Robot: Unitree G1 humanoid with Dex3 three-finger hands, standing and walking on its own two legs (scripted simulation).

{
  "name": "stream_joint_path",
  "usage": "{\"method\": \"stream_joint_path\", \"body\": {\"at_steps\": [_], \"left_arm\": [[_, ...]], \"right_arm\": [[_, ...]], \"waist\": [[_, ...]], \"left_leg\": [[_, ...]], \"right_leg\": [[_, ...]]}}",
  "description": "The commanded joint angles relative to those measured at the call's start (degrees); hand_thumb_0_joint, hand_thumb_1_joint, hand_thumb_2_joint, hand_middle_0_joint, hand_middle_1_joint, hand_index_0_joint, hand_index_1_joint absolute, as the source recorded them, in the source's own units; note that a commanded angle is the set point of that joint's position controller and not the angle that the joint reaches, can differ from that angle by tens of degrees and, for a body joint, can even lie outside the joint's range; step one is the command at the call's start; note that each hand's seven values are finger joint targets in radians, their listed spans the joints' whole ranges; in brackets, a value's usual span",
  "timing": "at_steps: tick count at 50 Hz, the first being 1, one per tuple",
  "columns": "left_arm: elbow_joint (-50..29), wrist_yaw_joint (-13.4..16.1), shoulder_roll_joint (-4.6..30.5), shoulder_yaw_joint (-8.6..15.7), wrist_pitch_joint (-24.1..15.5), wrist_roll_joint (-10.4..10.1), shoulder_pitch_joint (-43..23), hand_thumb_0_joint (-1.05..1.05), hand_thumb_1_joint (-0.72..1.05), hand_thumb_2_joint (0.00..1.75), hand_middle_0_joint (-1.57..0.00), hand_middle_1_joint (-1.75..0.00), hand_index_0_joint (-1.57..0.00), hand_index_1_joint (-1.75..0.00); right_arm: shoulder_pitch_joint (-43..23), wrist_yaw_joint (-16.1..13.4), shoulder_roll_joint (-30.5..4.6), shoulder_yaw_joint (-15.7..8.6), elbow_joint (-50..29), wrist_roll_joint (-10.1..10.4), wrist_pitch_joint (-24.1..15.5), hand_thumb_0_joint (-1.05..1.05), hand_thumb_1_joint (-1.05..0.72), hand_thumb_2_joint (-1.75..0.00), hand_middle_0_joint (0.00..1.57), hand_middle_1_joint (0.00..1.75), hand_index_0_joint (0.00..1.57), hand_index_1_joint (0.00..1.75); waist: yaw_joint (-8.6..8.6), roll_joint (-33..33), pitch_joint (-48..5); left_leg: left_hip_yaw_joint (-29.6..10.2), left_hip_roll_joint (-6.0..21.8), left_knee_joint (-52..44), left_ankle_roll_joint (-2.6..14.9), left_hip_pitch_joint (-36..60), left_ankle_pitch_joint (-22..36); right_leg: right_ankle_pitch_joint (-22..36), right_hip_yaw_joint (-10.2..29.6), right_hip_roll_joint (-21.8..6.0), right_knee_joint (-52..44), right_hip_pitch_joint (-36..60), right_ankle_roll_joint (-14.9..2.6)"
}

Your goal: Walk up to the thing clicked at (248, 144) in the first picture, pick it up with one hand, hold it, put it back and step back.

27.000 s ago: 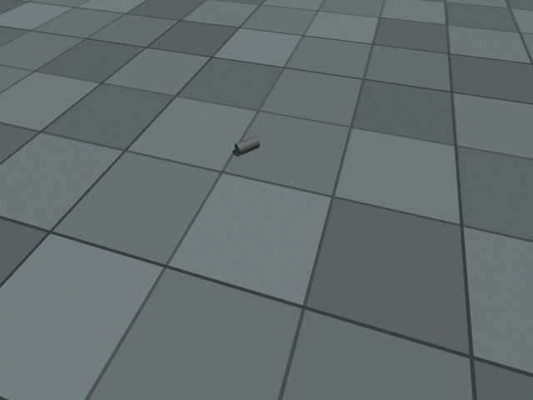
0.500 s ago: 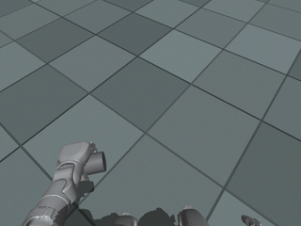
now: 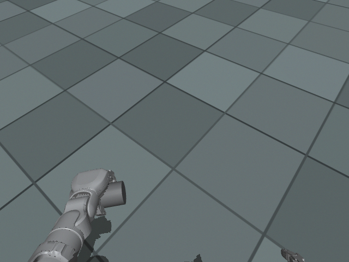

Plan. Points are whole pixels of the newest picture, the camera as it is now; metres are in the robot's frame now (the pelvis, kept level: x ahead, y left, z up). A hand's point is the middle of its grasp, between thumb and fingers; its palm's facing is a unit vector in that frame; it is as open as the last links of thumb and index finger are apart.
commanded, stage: hold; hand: left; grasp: from above
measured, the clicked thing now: (99, 196) +0.32 +0.23 -0.09
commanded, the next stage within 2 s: crouch in 1.66 s
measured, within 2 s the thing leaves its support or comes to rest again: neither
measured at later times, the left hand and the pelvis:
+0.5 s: hand (97, 194) +0.31 +0.22 -0.05, palm faces -0.46 -0.08 -0.89, open 9.2 cm; pelvis +0.00 +0.00 +0.01, yaw +0 degrees
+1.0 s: hand (94, 196) +0.30 +0.21 -0.03, palm faces -0.45 -0.07 -0.89, open 9.2 cm; pelvis +0.00 +0.00 +0.02, yaw +0 degrees
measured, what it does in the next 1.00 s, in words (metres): stands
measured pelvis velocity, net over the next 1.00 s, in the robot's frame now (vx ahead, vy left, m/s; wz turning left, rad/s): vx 0.00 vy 0.00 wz -0.01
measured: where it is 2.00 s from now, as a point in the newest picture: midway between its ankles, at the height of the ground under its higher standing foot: outside the picture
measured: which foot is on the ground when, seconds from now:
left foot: down 0.00-1.00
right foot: down 0.00-1.00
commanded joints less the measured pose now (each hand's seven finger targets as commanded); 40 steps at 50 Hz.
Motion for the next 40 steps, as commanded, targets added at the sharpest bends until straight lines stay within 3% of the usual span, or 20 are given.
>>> {"method": "stream_joint_path", "body": {"at_steps": [1,4,9,11,16,28,40], "left_arm": [[-11.19,2.70,12.13,5.02,0.51,0.43,-20.89,0.00,0.71,0.71,-1.11,-0.52,-1.10,-0.53],[-10.08,1.45,11.15,4.31,0.70,0.36,-19.66,0.00,0.70,0.69,-1.09,-0.52,-1.09,-0.52],[-11.02,-0.23,11.35,4.51,-0.05,0.35,-19.68,0.00,0.71,0.71,-1.10,-0.52,-1.10,-0.53],[-12.69,-0.49,12.00,4.92,-0.21,0.59,-19.78,0.00,0.73,0.68,-1.11,-0.51,-1.11,-0.52],[-14.58,-0.32,13.25,6.00,-0.38,1.12,-20.63,0.00,0.74,0.71,-1.13,-0.51,-1.12,-0.52],[-16.79,-1.35,12.37,5.61,0.51,1.02,-19.72,0.00,0.73,0.77,-1.15,-0.50,-1.13,-0.53],[-19.49,-3.68,12.14,5.16,0.46,1.14,-18.07,0.00,0.76,0.73,-1.15,-0.52,-1.14,-0.54]], "right_arm": [[0.14,-0.30,-8.66,-2.86,-5.68,0.08,-1.87,0.00,-0.89,-0.90,0.20,0.30,0.20,0.30],[0.47,-0.01,-8.97,-3.20,-5.95,0.14,-1.62,0.00,-0.88,-0.89,0.20,0.30,0.20,0.30],[-0.36,0.28,-8.73,-3.05,-6.95,0.03,-1.38,0.00,-0.89,-0.90,0.20,0.30,0.20,0.30],[-0.52,0.33,-8.93,-3.09,-7.54,0.08,-1.21,0.00,-0.89,-0.90,0.20,0.30,0.20,0.30],[-0.93,0.56,-9.00,-3.04,-8.32,0.07,-0.70,0.00,-0.89,-0.90,0.20,0.30,0.20,0.30],[-2.40,0.73,-8.59,-2.90,-8.85,0.22,0.04,0.00,-0.89,-0.90,0.20,0.30,0.20,0.30],[-4.27,0.57,-8.39,-2.53,-10.53,0.71,0.36,0.00,-0.89,-0.90,0.20,0.30,0.20,0.30]], "waist": [[0.22,0.95,-17.78],[0.01,-0.02,-17.30],[0.35,0.20,-15.93],[0.56,0.68,-16.72],[1.20,0.87,-15.31],[0.88,-0.49,-15.36],[1.93,-0.45,-13.72]], "left_leg": [[0.45,-2.80,-7.17,0.28,11.52,17.17],[0.72,-2.69,-7.52,0.26,12.59,19.33],[0.94,-2.98,-8.76,0.39,12.08,17.71],[0.91,-2.92,-8.97,0.34,12.97,19.39],[0.85,-2.77,-10.42,0.31,13.37,17.31],[1.58,-3.24,-11.76,1.05,14.81,16.60],[1.48,-2.85,-14.17,1.02,16.22,16.29]], "right_leg": [[12.81,-2.33,3.22,-5.95,8.88,-2.80],[14.62,-2.44,3.27,-6.23,9.75,-2.84],[13.46,-2.24,3.33,-7.44,10.94,-2.77],[14.78,-2.24,3.32,-7.42,11.54,-2.86],[12.64,-2.30,3.35,-8.72,11.75,-2.90],[13.18,-1.64,2.84,-10.66,14.17,-2.32],[11.98,-2.09,3.09,-12.06,15.36,-2.70]]}}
